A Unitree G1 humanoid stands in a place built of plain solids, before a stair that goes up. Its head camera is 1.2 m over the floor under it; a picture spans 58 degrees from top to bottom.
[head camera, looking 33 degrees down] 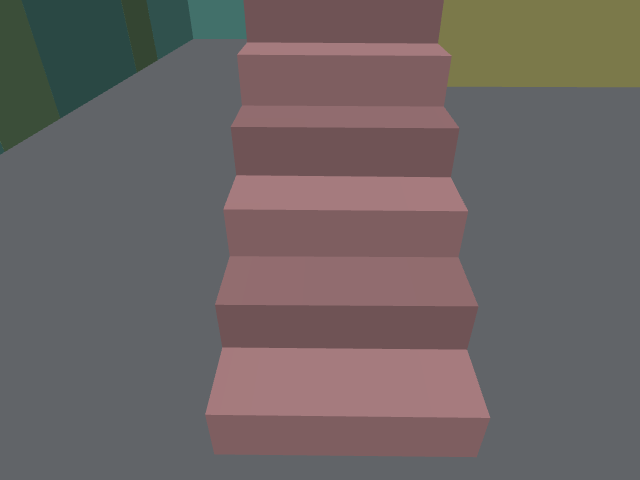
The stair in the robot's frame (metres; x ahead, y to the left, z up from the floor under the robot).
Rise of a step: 0.18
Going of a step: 0.23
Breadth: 0.76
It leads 1 degrees to the right of straight ahead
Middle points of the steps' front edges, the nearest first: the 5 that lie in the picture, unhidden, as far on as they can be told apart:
0.71 -0.07 0.18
0.94 -0.08 0.37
1.17 -0.08 0.55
1.40 -0.08 0.73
1.63 -0.08 0.92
